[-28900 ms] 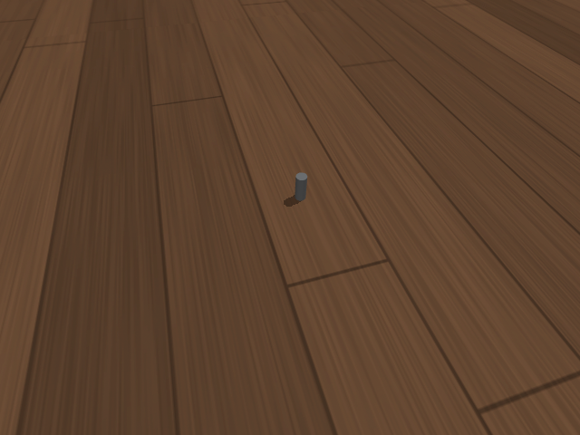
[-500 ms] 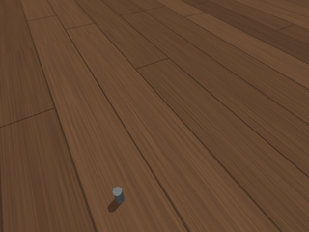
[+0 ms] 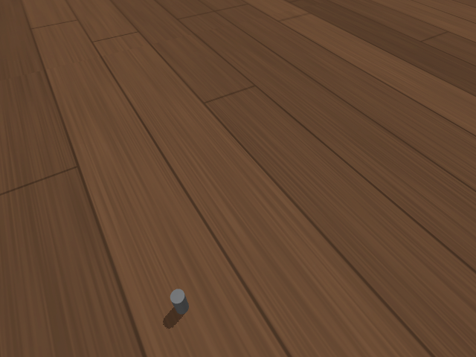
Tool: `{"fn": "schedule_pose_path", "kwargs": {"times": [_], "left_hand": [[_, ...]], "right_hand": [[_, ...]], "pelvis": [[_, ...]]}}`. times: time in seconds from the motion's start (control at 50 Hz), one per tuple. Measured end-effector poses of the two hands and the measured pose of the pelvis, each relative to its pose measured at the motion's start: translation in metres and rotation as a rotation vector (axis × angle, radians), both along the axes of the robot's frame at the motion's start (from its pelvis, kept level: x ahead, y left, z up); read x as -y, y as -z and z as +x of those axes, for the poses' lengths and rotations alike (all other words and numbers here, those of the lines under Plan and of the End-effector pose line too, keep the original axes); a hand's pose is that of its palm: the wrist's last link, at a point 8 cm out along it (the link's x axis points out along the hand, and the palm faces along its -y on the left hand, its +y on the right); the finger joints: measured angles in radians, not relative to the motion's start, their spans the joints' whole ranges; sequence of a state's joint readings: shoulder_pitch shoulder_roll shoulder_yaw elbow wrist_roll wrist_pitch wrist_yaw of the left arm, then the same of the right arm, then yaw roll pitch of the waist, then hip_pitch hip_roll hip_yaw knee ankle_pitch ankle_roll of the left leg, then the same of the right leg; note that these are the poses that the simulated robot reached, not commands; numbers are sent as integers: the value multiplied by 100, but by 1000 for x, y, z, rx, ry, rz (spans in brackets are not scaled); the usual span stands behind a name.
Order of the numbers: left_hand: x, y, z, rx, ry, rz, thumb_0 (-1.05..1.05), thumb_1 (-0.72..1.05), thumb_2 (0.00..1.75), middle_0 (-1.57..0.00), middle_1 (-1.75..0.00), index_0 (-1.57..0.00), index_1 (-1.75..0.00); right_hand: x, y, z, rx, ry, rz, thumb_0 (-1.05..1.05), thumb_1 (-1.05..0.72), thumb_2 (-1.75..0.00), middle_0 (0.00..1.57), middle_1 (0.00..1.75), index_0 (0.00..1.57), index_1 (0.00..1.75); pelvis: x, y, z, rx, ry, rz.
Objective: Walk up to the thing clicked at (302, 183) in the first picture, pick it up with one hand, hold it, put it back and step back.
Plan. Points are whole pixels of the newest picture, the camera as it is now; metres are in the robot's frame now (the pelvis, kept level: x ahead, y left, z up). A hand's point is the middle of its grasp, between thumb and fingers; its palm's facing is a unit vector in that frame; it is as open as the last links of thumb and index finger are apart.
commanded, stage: stand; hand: left
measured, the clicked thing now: (180, 302) +0.42 +0.22 -0.71
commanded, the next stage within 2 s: step back in 0.62 s
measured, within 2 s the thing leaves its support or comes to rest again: neither
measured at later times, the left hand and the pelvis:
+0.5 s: hand out of the picture +0.07 +0.25 -0.16, palm faces -0.01 -0.94 -0.34, open 7.3 cm; pelvis +0.00 +0.00 +0.00, yaw +0 degrees
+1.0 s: hand out of the picture +0.08 +0.30 -0.18, palm faces -0.02 -0.92 -0.38, open 7.4 cm; pelvis -0.06 +0.03 -0.03, yaw +0 degrees
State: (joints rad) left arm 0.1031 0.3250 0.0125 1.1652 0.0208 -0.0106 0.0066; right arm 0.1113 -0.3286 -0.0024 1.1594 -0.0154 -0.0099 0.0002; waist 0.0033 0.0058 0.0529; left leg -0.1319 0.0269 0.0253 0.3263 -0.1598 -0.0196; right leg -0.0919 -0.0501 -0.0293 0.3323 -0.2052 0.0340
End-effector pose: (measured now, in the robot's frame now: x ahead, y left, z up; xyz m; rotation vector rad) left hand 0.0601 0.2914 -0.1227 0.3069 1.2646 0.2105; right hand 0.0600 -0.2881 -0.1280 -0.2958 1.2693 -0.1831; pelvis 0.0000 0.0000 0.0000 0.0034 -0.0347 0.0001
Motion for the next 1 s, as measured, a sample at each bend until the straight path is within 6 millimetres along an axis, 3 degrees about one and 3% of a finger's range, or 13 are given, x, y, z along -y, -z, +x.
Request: {"fn": "schedule_pose_path", "kwargs": {"times": [0.3,0.64,0.86,0.94,1.0], "left_hand": [[1,-3,10,22,1,2,1,91,90,-21,-30,-21,-30],[2,-2,2,12,-2,-2,1,91,90,-21,-30,-21,-30],[-29,10,4,62,23,39,1,90,90,-21,-30,-21,-30],[-46,22,13,105,49,41,1,90,90,-21,-30,-21,-30],[-51,22,14,126,51,43,1,91,90,-21,-30,-21,-30]], "right_hand": [[4,-3,12,30,-4,-7,0,-91,-90,20,30,20,30],[9,-2,2,8,10,-2,0,-91,-90,20,30,20,30],[19,3,-11,24,13,-61,0,-91,-90,20,30,20,30],[10,4,-30,37,15,-90,0,-91,-90,20,30,20,30],[1,0,-50,21,7,-92,0,-91,-90,20,30,20,30]], "pelvis": [[1,0,4,3,2,0],[5,0,1,-3,2,-2],[-11,20,-37,-4,-2,-18],[-26,32,-50,6,7,-11],[-29,30,-62,5,1,-24]]}}
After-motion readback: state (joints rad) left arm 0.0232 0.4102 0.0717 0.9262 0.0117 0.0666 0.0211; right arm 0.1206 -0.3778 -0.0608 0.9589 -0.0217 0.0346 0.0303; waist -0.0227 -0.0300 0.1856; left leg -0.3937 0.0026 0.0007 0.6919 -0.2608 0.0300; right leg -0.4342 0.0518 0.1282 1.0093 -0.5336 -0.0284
